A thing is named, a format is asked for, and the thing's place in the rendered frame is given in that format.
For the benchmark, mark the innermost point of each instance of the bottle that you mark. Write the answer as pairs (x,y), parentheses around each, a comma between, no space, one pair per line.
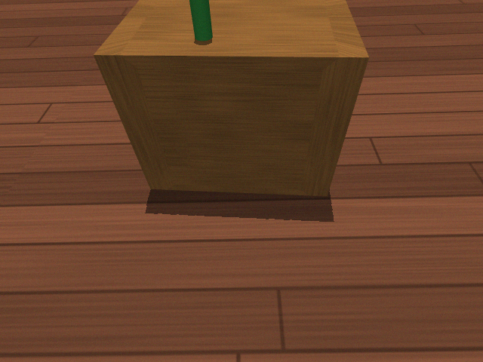
(201,19)

